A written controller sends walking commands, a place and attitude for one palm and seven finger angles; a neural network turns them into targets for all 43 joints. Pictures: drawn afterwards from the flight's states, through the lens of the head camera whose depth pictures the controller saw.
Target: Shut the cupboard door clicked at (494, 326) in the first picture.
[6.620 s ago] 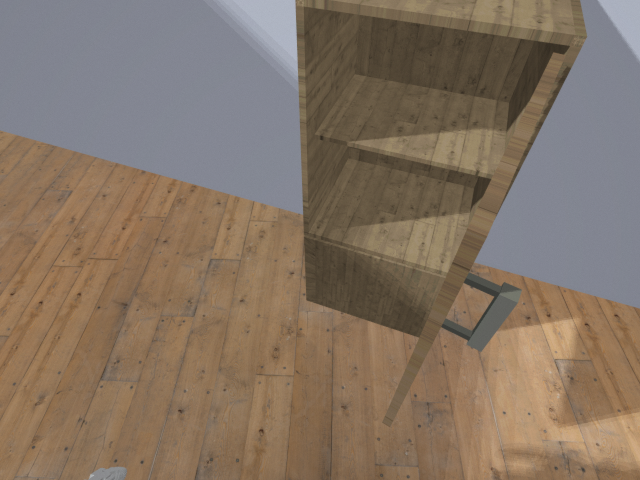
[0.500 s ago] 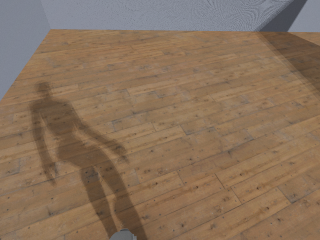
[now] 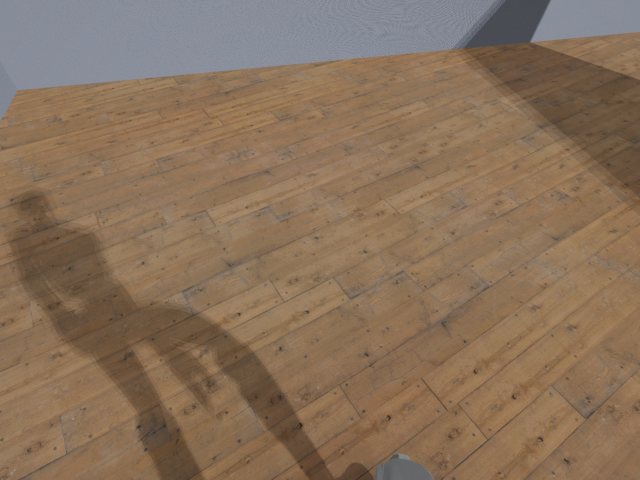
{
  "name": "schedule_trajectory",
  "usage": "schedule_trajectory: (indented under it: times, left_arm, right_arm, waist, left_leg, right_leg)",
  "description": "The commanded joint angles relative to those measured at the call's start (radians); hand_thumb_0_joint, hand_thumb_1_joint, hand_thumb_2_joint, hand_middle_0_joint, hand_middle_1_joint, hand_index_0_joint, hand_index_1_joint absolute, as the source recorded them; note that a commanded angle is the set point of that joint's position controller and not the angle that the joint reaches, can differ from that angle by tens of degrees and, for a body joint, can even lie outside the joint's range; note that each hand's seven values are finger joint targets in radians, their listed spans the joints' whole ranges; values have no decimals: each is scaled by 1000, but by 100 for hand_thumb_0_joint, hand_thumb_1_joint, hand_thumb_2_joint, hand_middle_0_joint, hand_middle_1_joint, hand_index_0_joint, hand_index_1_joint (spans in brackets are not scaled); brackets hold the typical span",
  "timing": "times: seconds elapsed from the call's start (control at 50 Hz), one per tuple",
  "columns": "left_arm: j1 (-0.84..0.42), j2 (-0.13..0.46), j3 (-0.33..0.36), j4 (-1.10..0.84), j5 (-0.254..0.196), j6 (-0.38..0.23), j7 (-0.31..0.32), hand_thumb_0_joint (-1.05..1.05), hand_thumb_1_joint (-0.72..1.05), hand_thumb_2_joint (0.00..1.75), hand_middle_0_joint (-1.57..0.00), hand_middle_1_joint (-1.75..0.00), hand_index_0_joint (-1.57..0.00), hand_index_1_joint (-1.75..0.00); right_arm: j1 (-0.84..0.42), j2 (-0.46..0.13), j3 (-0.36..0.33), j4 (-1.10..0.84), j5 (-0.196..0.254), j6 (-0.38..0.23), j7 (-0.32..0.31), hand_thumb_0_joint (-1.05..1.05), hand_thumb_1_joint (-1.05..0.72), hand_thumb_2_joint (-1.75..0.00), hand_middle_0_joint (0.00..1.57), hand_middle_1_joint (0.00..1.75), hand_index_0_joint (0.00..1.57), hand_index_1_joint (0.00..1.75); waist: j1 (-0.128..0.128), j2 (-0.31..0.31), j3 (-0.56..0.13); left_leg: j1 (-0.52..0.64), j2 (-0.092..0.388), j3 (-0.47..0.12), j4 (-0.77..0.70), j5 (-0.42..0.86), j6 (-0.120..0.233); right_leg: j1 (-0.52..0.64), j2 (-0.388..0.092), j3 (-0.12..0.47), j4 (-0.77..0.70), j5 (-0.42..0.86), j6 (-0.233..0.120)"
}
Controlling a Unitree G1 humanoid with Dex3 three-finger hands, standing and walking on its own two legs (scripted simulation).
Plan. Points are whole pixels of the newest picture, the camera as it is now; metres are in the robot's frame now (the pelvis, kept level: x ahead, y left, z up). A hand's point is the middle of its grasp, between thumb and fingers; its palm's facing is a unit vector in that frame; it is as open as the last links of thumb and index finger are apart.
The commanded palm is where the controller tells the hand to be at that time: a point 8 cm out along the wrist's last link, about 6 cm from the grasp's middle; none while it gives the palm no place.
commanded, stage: walk around to get in front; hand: left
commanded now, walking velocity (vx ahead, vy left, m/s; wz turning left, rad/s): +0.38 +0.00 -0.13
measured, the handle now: out of the picture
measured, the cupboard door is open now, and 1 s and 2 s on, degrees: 79 79 79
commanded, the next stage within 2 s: walk to a spot facing it in 0.18 s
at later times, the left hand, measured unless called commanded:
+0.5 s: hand (239, 467) +0.18 +0.13 -0.18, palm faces +0.16 -0.97 -0.17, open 7.3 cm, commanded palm none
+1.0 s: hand (183, 391) +0.28 +0.23 -0.16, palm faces +0.39 -0.88 -0.25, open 7.4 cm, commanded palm none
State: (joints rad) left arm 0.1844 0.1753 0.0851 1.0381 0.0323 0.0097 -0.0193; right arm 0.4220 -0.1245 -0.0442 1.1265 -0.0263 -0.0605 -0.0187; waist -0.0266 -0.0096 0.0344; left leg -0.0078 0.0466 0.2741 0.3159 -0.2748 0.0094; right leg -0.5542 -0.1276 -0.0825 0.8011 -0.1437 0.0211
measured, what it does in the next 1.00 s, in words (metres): walks ahead, turning left: right foot, then left foot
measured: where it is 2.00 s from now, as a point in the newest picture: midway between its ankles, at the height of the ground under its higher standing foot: outside the picture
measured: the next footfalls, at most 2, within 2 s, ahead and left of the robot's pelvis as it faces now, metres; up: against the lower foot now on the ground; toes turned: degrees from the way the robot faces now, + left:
right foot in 0.12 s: +0.19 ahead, -0.14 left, +0.00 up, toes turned -10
left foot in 0.60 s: +0.33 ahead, +0.09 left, +0.00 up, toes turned +18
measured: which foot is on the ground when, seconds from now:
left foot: down 0.00-0.12, up 0.14-0.58, down 0.60-1.00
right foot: up 0.00-0.10, down 0.12-0.60, up 0.62-1.00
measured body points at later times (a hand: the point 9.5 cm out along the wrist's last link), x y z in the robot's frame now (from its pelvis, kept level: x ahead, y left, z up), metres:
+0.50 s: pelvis +0.19 -0.04 -0.01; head +0.20 -0.04 +0.44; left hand +0.17 +0.18 -0.16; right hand +0.29 -0.27 -0.15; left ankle +0.28 +0.08 -0.70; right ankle +0.15 -0.14 -0.74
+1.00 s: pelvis +0.25 -0.01 -0.01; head +0.28 +0.02 +0.44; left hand +0.26 +0.28 -0.14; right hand +0.40 -0.21 -0.14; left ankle +0.29 +0.08 -0.74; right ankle +0.30 -0.18 -0.68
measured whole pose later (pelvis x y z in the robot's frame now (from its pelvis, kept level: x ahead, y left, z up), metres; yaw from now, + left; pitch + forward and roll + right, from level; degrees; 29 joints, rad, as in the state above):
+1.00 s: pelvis +0.25 -0.01 -0.01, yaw +21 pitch +2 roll -2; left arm 0.13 0.24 0.09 0.89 0.02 0.04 0.02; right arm 0.19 -0.18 -0.06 0.92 -0.02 0.03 0.00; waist -0.03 0.01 0.04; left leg -0.36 -0.06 -0.03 0.46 -0.13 0.09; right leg -0.47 -0.07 0.01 0.99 -0.39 0.10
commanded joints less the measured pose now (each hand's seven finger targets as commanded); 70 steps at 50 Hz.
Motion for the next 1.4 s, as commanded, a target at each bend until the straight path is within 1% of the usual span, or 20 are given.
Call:
schedule_trajectory:
  times: [0.0, 0.04, 0.08, 0.1, 0.12, 0.18, 0.3, 0.46, 0.54, 0.56, 0.58, 0.6, 0.68, 1.0, 1.12, 1.14, 1.16, 1.18, 1.24, 1.38]
  left_arm:
    - [-109, 1, -8, -90, -4, -33, -8, 0, 90, 90, -20, -30, -20, -30]
    - [-38, 20, -2, -71, -2, -44, -6, 0, 90, 90, -20, -30, -20, -30]
    - [229, 97, 19, 16, 5, -67, 4, 0, 90, 90, -20, -30, -20, -30]
    - [360, 228, 49, 52, 7, -79, 19, 0, 90, 90, -20, -30, -20, -30]
    - [389, 273, 50, 58, -18, -75, 23, 0, 90, 90, -20, -30, -20, -30]
    - [151, 121, 10, 2, -15, -80, 33, 0, 90, 90, -20, -30, -20, -30]
    - [129, 37, -23, 0, -5, -105, 42, 0, 90, 90, -20, -30, -20, -30]
    - [155, 119, -15, -4, -6, -76, 51, 0, 90, 90, -20, -30, -20, -30]
    - [132, 169, 7, -40, -9, -53, 51, 0, 90, 90, -20, -30, -20, -30]
    - [127, 159, 10, -58, -17, -47, 49, 0, 90, 90, -20, -30, -20, -30]
    - [159, 108, 5, -100, -38, -41, 39, 0, 90, 90, -20, -30, -20, -30]
    - [124, 119, -2, -131, -25, -32, 47, 0, 90, 90, -20, -30, -20, -30]
    - [86, 99, 13, -108, -10, -6, 36, 0, 90, 90, -20, -30, -20, -30]
    - [-52, 121, 12, -237, -17, 15, 47, 0, 90, 90, -20, -30, -20, -30]
    - [112, 144, 20, -221, -29, 6, 55, 0, 90, 90, -20, -30, -20, -30]
    - [143, 206, 32, -221, -18, -1, 62, 0, 90, 90, -20, -30, -20, -30]
    - [105, 301, 43, -246, 0, -9, 65, 0, 90, 90, -20, -30, -20, -30]
    - [13, 287, 29, -273, -11, -3, 68, 0, 90, 90, -20, -30, -20, -30]
    - [-99, 180, 0, -276, -15, -19, 60, 0, 90, 90, -20, -30, -20, -30]
    - [95, 215, 6, -200, -7, -20, 57, 0, 90, 90, -20, -30, -20, -30]
  right_arm:
    - [64, -139, -26, -18, -9, -15, -1, 0, -90, -90, 20, 30, 20, 30]
    - [47, -151, -28, -15, -9, -9, -1, 0, -90, -90, 20, 30, 20, 30]
    - [37, -134, -27, -17, 3, -9, 9, 0, -90, -90, 20, 30, 20, 30]
    - [65, -64, -12, -46, 18, -14, 17, 0, -90, -90, 20, 30, 20, 30]
    - [12, -87, -12, -83, 17, -8, 15, 0, -90, -90, 20, 30, 20, 30]
    - [-85, -68, -25, -82, 6, 4, 13, 0, -90, -90, 20, 30, 20, 30]
    - [-26, -16, -19, -68, -4, 52, 22, 0, -90, -90, 20, 30, 20, 30]
    - [-263, -72, -12, -192, 4, 62, 49, 0, -90, -90, 20, 30, 20, 30]
    - [-169, -134, -28, -204, -2, 63, 40, 0, -90, -90, 20, 30, 20, 30]
    - [-70, -202, -44, -193, -7, 56, 34, 0, -90, -90, 20, 30, 20, 30]
    - [-7, -324, -68, -199, -8, 47, 25, 0, -90, -90, 20, 30, 20, 30]
    - [5, -350, -64, -188, 14, 58, 16, 0, -90, -90, 20, 30, 20, 30]
    - [-244, -247, -44, -263, 7, 51, 1, 0, -90, -90, 20, 30, 20, 30]
    - [-180, -277, -84, -267, 0, 77, 13, 0, -90, -90, 20, 30, 20, 30]
    - [-246, -267, -93, -302, 6, 96, 21, 0, -90, -90, 20, 30, 20, 30]
    - [-235, -211, -90, -309, 17, 99, 27, 0, -90, -90, 20, 30, 20, 30]
    - [-214, -156, -81, -331, 19, 96, 26, 0, -90, -90, 20, 30, 20, 30]
    - [-220, -225, -93, -329, 0, 97, 26, 0, -90, -90, 20, 30, 20, 30]
    - [-193, -204, -86, -276, -1, 120, 43, 0, -90, -90, 20, 30, 20, 30]
    - [-309, -187, -59, -294, 6, 122, 47, 0, -90, -90, 20, 30, 20, 30]
  waist:
    - [-15, 116, 123]
    - [26, 102, 69]
    - [143, -16, -91]
    - [174, -285, -213]
    - [165, -256, -218]
    - [76, -55, -18]
    - [-9, -77, 24]
    - [40, -110, 48]
    - [-19, -72, -37]
    - [-64, 64, -118]
    - [-68, 391, -200]
    - [-70, 289, -264]
    - [14, 115, -100]
    - [-19, 143, -108]
    - [55, 145, -153]
    - [69, -19, -150]
    - [65, -295, -106]
    - [33, -180, -70]
    - [-33, -120, 41]
    - [54, -163, -12]
  left_leg:
    - [-72, 309, -147, -122, 177, 120]
    - [-69, 293, -122, -7, 279, 100]
    - [-208, 197, -39, 371, 345, 36]
    - [-492, 75, -4, 704, -91, -13]
    - [-613, 28, -137, 917, -298, -11]
    - [-635, 137, -261, 973, -47, -6]
    - [-565, 115, -227, 762, 61, -44]
    - [-511, 76, -156, 450, 65, -35]
    - [-285, -5, -118, 290, 89, -6]
    - [-102, 50, -205, 184, 345, 22]
    - [85, 343, -603, 149, 886, 181]
    - [76, 427, -670, 105, 831, 256]
    - [-227, 235, -516, -2, 261, 138]
    - [-195, 168, -689, 3, 201, 181]
    - [-376, 52, -684, 65, 140, 80]
    - [-540, -35, -585, 227, -31, 10]
    - [-716, -175, -360, 528, -240, -74]
    - [-656, -105, -376, 733, -260, -57]
    - [-626, -43, -334, 941, -85, -76]
    - [-604, -15, -248, 747, -133, -108]
  right_leg:
    - [23, 21, -29, -127, -46, -24]
    - [172, 63, -64, -212, -72, -43]
    - [569, 48, -20, -318, -50, -83]
    - [818, -233, 355, -413, -81, -173]
    - [803, -341, 555, -533, -69, -232]
    - [454, -263, 307, -590, -142, -172]
    - [321, -177, -5, -602, 203, -142]
    - [439, -219, -99, -478, 413, -115]
    - [445, -215, -154, -181, 522, -72]
    - [345, -163, -173, 45, 355, -22]
    - [62, 13, -167, 352, -361, 66]
    - [28, 38, -14, 485, -546, 50]
    - [5, -9, 70, 469, -260, 60]
    - [80, 75, 94, 101, -304, 69]
    - [456, 117, 63, -371, -155, 20]
    - [596, -41, 206, -538, -211, -38]
    - [585, -347, 508, -628, -218, -154]
    - [396, -393, 426, -599, -147, -189]
    - [287, -204, 176, -529, 39, -130]
    - [496, -213, 55, -425, 360, -134]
